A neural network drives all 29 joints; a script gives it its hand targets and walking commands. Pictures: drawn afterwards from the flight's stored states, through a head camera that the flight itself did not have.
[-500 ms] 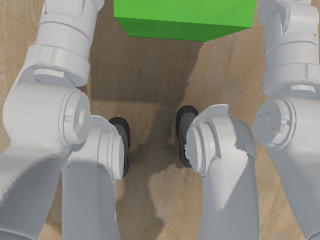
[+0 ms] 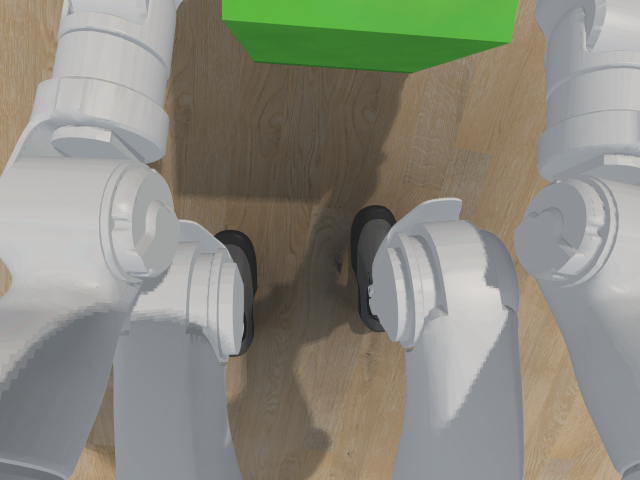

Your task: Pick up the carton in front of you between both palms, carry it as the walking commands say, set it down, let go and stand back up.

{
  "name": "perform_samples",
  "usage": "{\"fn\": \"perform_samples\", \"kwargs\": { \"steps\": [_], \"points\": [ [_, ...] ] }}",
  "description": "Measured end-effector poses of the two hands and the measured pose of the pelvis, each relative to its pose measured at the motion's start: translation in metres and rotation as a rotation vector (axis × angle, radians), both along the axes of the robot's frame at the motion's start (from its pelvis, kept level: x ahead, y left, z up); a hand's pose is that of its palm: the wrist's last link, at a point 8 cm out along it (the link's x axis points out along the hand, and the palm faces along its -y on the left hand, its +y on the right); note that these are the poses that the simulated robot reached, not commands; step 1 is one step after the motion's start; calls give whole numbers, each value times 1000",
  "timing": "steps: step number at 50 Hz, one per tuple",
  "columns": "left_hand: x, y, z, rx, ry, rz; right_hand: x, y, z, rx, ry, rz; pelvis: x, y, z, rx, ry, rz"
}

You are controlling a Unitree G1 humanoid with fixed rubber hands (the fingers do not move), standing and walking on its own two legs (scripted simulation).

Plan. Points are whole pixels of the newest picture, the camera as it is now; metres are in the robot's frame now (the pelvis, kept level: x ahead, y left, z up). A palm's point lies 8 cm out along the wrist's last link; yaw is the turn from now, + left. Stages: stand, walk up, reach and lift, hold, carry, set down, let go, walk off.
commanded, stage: set down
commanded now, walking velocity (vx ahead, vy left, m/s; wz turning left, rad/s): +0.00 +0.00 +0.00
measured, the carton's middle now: out of the picture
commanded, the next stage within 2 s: let go in 1.42 s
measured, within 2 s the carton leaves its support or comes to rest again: neither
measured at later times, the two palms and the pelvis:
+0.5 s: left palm out of the picture +0.60 +0.10 -0.14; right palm out of the picture +0.55 -0.27 -0.14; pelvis +0.01 -0.01 +0.01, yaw +0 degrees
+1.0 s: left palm out of the picture +0.61 +0.11 +0.03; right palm out of the picture +0.55 -0.28 +0.03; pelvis +0.01 -0.01 +0.13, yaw +0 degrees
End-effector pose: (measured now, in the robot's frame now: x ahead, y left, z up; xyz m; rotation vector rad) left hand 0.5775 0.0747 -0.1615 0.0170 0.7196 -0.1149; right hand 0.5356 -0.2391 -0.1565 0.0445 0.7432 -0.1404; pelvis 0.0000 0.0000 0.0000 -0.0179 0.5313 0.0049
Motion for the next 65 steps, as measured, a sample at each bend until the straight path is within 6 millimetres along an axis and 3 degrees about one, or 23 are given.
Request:
{"fn": "perform_samples", "kwargs": {
  "steps": [8,13,17,21,27,38,52,65],
  "points": [
    [1,2,-9,54,1,-34,-1,-1,-10,-19,9,-12,5,0,0,1,4,-3],
    [5,24,-20,116,11,29,-3,-14,-23,-83,36,-82,10,-3,3,4,32,-2],
    [14,41,-16,133,-11,59,6,-26,-18,-95,11,-115,13,-5,3,6,42,-3],
    [22,40,-3,122,-45,55,14,-30,-6,-89,-27,-122,15,-6,3,8,57,-3],
    [28,26,38,114,-108,51,19,-30,34,-82,-96,-126,12,-5,14,14,75,-14],
    [29,25,131,120,-78,82,13,-31,124,-78,-92,-126,9,-5,74,28,190,-27],
    [33,33,200,128,-100,86,17,-39,196,-95,-108,-120,16,-8,137,32,278,-29],
    [32,36,286,122,-96,78,15,-42,282,-82,-109,-111,30,-9,213,39,298,-34]
  ]
}}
